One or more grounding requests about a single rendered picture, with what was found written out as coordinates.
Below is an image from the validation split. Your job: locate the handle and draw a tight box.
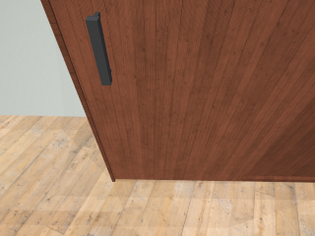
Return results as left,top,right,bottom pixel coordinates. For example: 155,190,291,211
86,11,112,86

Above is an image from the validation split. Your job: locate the wardrobe door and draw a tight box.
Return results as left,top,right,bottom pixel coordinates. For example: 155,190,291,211
49,0,315,181
246,96,315,177

